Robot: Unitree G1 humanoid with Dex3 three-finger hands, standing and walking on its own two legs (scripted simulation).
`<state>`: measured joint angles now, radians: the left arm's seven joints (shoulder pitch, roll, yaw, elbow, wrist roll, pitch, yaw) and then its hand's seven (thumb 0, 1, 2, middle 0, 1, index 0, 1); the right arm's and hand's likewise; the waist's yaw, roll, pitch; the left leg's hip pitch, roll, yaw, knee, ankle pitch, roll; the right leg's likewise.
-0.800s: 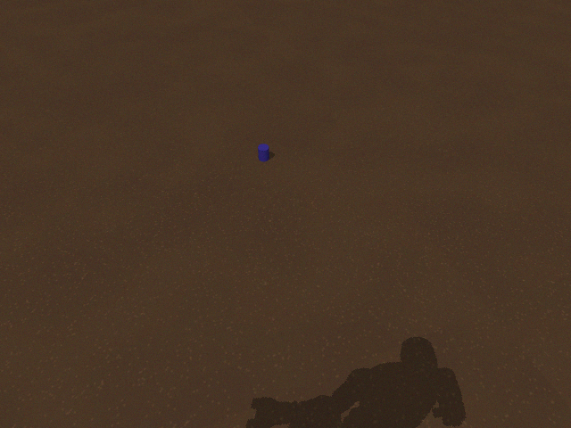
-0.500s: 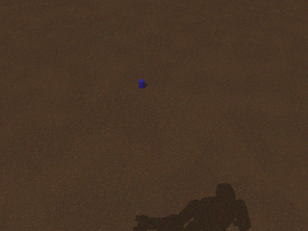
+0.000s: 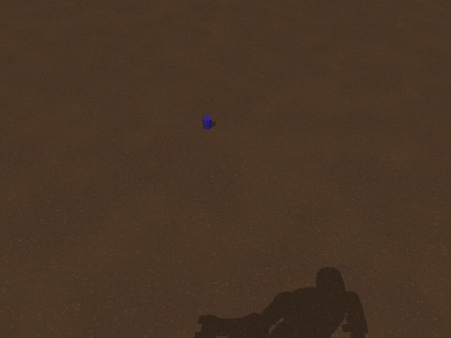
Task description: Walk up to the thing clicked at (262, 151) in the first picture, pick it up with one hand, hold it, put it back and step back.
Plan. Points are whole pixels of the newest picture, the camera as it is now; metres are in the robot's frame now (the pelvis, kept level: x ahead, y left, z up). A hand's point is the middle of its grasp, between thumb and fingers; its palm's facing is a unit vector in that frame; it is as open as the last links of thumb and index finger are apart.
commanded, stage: stand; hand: left
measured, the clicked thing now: (207, 122) +1.56 +0.10 -0.74
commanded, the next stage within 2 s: walk up in 0.32 s
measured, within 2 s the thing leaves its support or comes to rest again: neither
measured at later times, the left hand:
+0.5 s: hand out of the picture +0.10 +0.26 -0.15, palm faces -0.10 -0.93 -0.36, open 7.4 cm
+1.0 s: hand (136, 297) +0.25 +0.19 -0.15, palm faces -0.07 -0.93 -0.36, open 7.4 cm
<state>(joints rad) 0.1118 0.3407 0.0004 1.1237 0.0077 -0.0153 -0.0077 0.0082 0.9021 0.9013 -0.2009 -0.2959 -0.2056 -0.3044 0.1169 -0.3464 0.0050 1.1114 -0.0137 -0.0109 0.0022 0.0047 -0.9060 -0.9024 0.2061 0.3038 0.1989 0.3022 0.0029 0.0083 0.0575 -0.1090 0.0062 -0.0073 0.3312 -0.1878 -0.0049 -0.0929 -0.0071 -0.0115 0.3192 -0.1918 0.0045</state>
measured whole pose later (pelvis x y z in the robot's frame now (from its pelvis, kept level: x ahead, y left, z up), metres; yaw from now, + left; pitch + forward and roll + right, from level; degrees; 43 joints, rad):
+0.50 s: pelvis +0.02 -0.02 -0.01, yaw -3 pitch -1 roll +1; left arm 0.20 0.42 0.06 1.04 0.04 -0.01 -0.08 0.01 0.90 0.90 -0.20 -0.30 -0.21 -0.30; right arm 0.22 -0.38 -0.07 1.01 -0.05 -0.07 0.05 0.00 -0.90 -0.90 0.21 0.30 0.20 0.30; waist -0.01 -0.02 0.03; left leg -0.10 0.02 0.04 0.37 -0.26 0.03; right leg -0.37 -0.03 0.01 0.79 -0.43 -0.02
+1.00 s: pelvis +0.21 -0.08 -0.01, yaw -5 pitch -2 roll -2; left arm 0.35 0.41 0.06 0.92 0.01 -0.09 -0.07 0.01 0.90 0.90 -0.20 -0.30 -0.21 -0.31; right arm 0.22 -0.42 -0.08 0.93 -0.04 -0.03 0.11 0.01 -0.91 -0.90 0.21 0.30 0.20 0.30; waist 0.04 0.04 0.06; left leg -0.49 0.12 0.00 0.64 -0.16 0.00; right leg -0.01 0.02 -0.08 0.39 -0.34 -0.02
